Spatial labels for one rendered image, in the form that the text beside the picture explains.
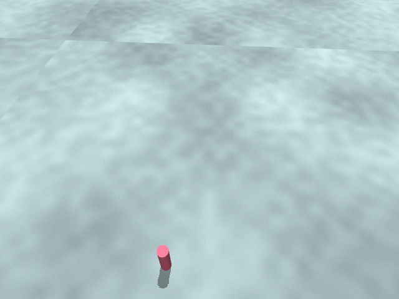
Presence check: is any can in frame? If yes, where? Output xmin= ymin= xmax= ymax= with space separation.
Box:
xmin=156 ymin=245 xmax=171 ymax=271

